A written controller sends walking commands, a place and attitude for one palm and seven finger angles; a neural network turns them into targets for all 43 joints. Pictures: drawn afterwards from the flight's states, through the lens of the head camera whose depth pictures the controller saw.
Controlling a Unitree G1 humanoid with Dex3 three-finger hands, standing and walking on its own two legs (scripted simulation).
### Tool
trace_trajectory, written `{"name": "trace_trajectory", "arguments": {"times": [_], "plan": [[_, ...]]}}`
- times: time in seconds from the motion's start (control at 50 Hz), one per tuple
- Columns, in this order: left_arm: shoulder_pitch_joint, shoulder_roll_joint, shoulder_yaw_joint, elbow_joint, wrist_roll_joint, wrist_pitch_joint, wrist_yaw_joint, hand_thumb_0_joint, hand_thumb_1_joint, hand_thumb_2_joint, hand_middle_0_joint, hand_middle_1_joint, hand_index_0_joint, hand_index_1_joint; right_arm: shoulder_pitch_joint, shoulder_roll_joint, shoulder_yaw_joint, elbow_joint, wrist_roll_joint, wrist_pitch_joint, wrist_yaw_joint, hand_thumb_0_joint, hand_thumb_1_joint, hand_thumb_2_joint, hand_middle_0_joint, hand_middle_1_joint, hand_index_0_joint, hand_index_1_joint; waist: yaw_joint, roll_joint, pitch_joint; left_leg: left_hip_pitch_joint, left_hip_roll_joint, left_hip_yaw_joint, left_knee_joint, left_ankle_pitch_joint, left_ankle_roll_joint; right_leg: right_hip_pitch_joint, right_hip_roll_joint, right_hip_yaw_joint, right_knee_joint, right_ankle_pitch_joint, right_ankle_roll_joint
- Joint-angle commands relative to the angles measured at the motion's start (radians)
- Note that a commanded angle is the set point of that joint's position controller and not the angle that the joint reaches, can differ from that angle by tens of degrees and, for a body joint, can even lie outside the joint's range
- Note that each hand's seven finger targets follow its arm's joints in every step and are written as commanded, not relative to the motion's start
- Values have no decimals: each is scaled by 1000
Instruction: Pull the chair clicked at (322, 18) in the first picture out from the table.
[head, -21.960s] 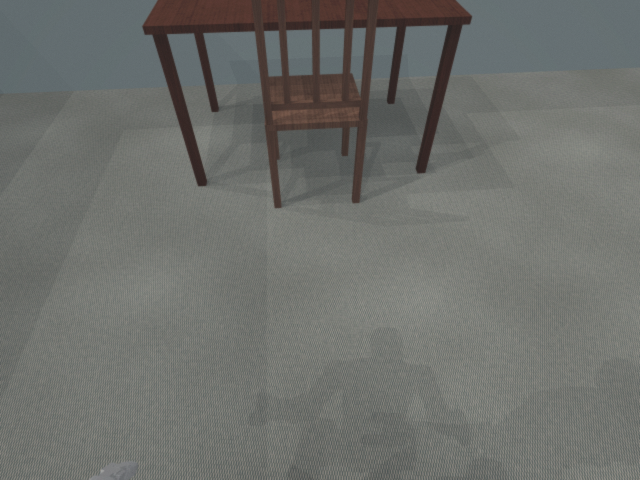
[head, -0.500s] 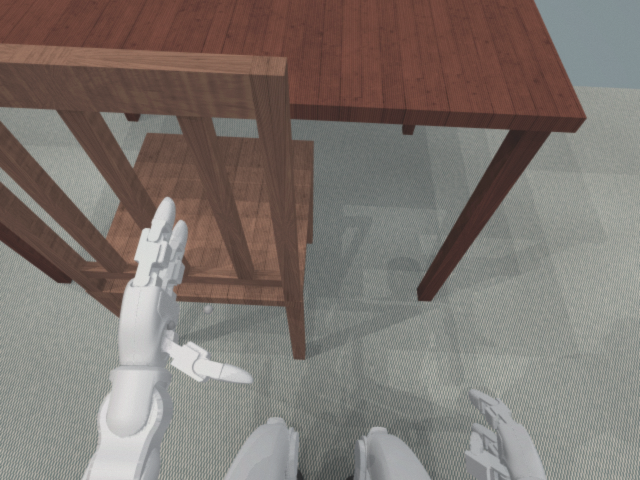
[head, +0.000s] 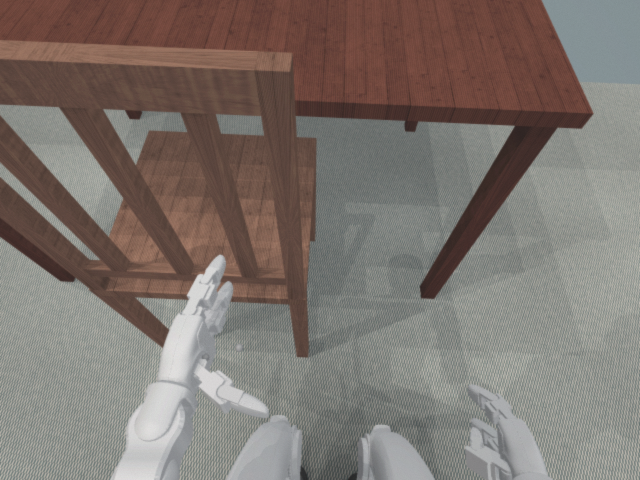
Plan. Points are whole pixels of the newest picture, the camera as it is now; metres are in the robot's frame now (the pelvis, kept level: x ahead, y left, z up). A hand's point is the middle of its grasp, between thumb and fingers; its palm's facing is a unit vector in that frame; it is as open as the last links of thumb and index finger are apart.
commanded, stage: aim the fingers beside a spindle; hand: left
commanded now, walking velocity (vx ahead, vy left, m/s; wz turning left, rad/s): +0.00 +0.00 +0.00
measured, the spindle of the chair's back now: (147, 209) +0.44 +0.25 +0.04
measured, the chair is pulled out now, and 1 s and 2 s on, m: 0.00 0.00 0.00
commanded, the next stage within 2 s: push the fingers through the gap in 0.22 s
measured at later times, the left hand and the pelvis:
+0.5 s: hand (243, 317) +0.30 +0.10 +0.03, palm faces -0.05 -1.00 -0.01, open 16.9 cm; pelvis +0.00 +0.00 -0.01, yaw +0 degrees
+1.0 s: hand (246, 284) +0.35 +0.11 +0.00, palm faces -0.06 -1.00 -0.01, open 17.1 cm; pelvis +0.00 +0.00 +0.00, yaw -1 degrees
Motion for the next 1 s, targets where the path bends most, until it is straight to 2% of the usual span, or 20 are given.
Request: {"name": "trace_trajectory", "arguments": {"times": [0.0,0.02,0.06,0.1,0.14,0.18,0.22,0.26,0.3,0.34,0.36,0.42,0.44,0.5,0.58,0.64,0.72,0.82,0.92,0.98], "plan": [[-158,191,107,-697,1,-222,68,0,-500,300,-60,-80,-60,-80,14,-112,-69,-153,-23,-83,-39,0,-900,-900,200,300,200,300,40,82,-527,466,42,-119,-175,482,-71,199,-17,101,-133,366,11],[-135,296,205,-729,19,-245,131,0,-500,300,-60,-80,-60,-80,28,-115,-65,-131,-29,-83,-44,0,-900,-900,200,300,200,300,53,111,-503,474,45,-127,-188,506,-94,171,-8,94,-121,350,4],[-98,228,180,-653,46,-241,195,0,-500,300,-60,-80,-60,-80,24,-88,-57,-118,-29,-70,-36,0,-900,-900,200,300,200,300,31,117,-411,479,48,-141,-208,530,-114,125,-9,85,-117,338,5],[-93,158,160,-465,69,-249,237,0,-500,300,-60,-80,-60,-80,-10,-79,-52,-90,-36,-60,-21,0,-900,-900,200,300,200,300,-6,32,-279,340,42,-126,-167,421,-89,106,-4,87,-126,303,15],[-39,60,78,-152,97,-188,197,0,-500,300,-60,-80,-60,-80,-14,-100,-46,-75,-36,-45,-3,0,-900,-900,200,300,200,300,-58,-92,-156,186,40,-121,-139,260,-64,74,-4,81,-145,229,26],[-39,-25,-26,-18,85,-110,95,0,-500,300,-60,-80,-60,-80,-23,-129,-46,-94,-11,-34,3,0,-900,-900,200,300,200,300,-61,-137,-120,127,33,-115,-157,141,-52,81,-7,88,-176,144,24],[-62,-107,-127,-13,49,-45,-10,0,-500,300,-60,-80,-60,-80,-15,-143,-52,-130,20,-36,-3,0,-900,-900,200,300,200,300,-59,-123,-164,188,32,-119,-190,139,-44,122,-12,99,-211,143,19],[-89,-98,-151,-120,16,-34,-64,0,-500,300,-60,-80,-60,-80,7,-151,-63,-152,21,-40,-15,0,-900,-900,200,300,200,300,-55,-95,-279,257,36,-130,-185,202,-42,156,-18,94,-202,205,22],[-190,37,-47,-366,3,-92,-36,0,-500,300,-60,-80,-60,-80,2,-142,-70,-165,1,-49,-30,0,-900,-900,200,300,200,300,-22,-28,-416,337,40,-132,-170,302,-47,181,-22,98,-173,272,22],[-304,193,100,-608,14,-194,69,0,-500,300,-60,-80,-60,-80,4,-128,-67,-141,-24,-66,-39,0,-900,-900,200,300,200,300,23,82,-528,445,44,-136,-161,434,-70,149,-17,99,-123,320,11],[-240,186,129,-596,27,-234,126,0,-500,300,-60,-80,-60,-80,13,-105,-63,-117,-34,-74,-37,0,-900,-900,200,300,200,300,33,99,-508,474,45,-138,-161,499,-90,110,-13,91,-101,334,8],[-262,192,174,-432,72,-264,227,0,-500,300,-60,-80,-60,-80,13,-95,-55,-69,-47,-63,-19,0,-900,-900,200,300,200,300,-5,42,-369,343,44,-139,-128,476,-92,59,-7,84,-75,322,11],[-242,134,147,-323,88,-275,251,0,-500,300,-60,-80,-60,-80,-10,-85,-53,-59,-50,-60,-10,0,-900,-900,200,300,200,300,-18,8,-296,273,39,-131,-108,411,-84,36,-6,85,-74,291,16],[-212,48,53,-42,127,-211,206,0,-500,300,-60,-80,-60,-80,-18,-113,-52,-60,-46,-36,15,0,-900,-900,200,300,200,300,-45,-62,-224,133,31,-117,-96,211,-60,32,-12,94,-102,183,21],[-297,13,-41,-94,77,-87,48,0,-500,300,-60,-80,-60,-80,13,-150,-66,-114,-6,-8,2,0,-900,-900,200,300,200,300,-41,-38,-377,265,37,-120,-154,261,-54,146,-16,107,-155,260,23],[-413,78,14,-329,12,-89,23,0,-500,300,-60,-80,-60,-80,22,-148,-71,-122,-5,-16,-22,0,-900,-900,200,300,200,300,-31,27,-533,411,46,-135,-155,414,-56,194,-18,107,-155,370,27],[-415,167,149,-331,14,-178,125,0,-500,300,-60,-80,-60,-80,33,-128,-59,-65,-30,-38,-33,0,-900,-900,200,300,200,300,-23,-36,-464,350,46,-128,-137,481,-57,193,-12,99,-129,425,28],[-356,40,32,-20,86,-194,115,0,-500,300,-60,-80,-60,-80,39,-128,-64,-26,-39,-31,1,0,-900,-900,200,300,200,300,-67,-48,-271,244,45,-119,-113,372,-57,73,-12,88,-122,330,24],[-394,85,73,3,66,-106,65,0,-500,300,-60,-80,-60,-80,41,-151,-69,-76,-19,12,3,0,-900,-900,200,300,200,300,-30,-19,-343,275,39,-109,-154,349,-60,135,-14,96,-142,323,18],[-534,145,134,-202,43,-155,106,0,-500,300,-60,-80,-60,-80,39,-140,-74,-83,-26,8,-6,0,-900,-900,200,300,200,300,-16,33,-488,381,43,-113,-147,447,-65,175,-16,105,-132,395,23]]}}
